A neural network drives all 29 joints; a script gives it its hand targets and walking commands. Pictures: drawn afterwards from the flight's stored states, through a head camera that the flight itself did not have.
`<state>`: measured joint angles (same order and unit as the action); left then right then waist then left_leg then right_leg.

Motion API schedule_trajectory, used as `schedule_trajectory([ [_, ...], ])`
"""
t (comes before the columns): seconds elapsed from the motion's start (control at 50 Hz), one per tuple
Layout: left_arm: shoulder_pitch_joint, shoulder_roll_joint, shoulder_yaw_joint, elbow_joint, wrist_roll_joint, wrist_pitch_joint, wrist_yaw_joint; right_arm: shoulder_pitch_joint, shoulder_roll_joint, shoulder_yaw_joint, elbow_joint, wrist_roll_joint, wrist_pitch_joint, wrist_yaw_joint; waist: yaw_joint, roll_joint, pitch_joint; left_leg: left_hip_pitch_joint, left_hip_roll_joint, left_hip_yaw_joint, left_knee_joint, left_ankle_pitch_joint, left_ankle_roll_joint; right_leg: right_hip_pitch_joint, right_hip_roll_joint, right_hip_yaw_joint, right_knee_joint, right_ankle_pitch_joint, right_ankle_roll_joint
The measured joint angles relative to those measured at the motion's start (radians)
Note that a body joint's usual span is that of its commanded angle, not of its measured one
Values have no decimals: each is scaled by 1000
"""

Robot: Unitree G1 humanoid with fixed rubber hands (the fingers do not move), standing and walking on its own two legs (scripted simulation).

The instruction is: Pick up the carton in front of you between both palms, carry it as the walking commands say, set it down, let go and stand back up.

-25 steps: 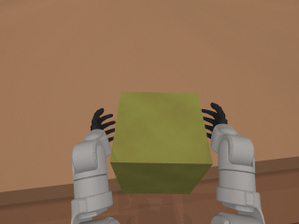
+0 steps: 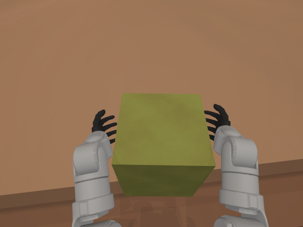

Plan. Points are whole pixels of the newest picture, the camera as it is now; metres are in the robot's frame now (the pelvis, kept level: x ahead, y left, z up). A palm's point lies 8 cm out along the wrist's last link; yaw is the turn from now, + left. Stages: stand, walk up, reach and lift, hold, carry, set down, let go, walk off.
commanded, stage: carry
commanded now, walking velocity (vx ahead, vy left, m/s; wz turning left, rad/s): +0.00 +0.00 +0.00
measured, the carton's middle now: (159, 148) +0.33 +0.00 +0.03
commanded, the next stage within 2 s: none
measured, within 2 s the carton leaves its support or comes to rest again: neither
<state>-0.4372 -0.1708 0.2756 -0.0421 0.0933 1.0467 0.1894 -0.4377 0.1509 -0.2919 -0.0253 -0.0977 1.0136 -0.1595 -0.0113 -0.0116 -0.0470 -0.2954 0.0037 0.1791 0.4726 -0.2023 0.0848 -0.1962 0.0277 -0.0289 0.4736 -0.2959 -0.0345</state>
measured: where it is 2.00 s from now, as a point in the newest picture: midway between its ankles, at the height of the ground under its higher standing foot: (166, 214)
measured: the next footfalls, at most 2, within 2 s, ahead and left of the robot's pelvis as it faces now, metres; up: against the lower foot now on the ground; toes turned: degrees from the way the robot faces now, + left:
right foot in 1.72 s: +0.37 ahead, -0.15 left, +0.17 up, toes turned -5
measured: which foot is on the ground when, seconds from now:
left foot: down 0.00-1.00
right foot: down 0.00-1.00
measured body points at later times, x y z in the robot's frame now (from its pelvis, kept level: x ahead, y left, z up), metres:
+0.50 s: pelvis +0.00 +0.00 +0.00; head +0.00 +0.00 +0.45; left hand +0.34 +0.15 +0.10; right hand +0.33 -0.17 +0.10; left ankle +0.04 +0.07 -0.74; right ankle -0.03 -0.10 -0.74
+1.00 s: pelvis +0.00 -0.01 +0.00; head +0.00 +0.00 +0.45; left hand +0.34 +0.14 +0.10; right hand +0.34 -0.17 +0.10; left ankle +0.04 +0.07 -0.74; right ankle -0.03 -0.10 -0.74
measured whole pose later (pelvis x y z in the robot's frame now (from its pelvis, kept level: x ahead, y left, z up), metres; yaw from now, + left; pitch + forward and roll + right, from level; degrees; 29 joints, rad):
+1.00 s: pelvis +0.00 -0.01 +0.00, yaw +0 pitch +1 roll -1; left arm -0.44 -0.17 0.28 -0.04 0.09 1.05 0.18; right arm -0.45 0.15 -0.30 -0.03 -0.10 1.02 -0.16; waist -0.01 -0.01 -0.04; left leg -0.30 0.02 0.17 0.48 -0.21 0.07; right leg -0.19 0.04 -0.03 0.47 -0.29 -0.05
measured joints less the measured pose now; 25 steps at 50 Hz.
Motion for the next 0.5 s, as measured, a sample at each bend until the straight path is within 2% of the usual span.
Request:
schedule_trajectory([
  [0.5, -3, 1, 1, 1, 0, 2, -3, -3, 1, -2, 0, -2, 3, 1, 1, 0, 2, 0, 7, -3, 4, -3, -7, 4, 7, -3, -5, 1, -7],
])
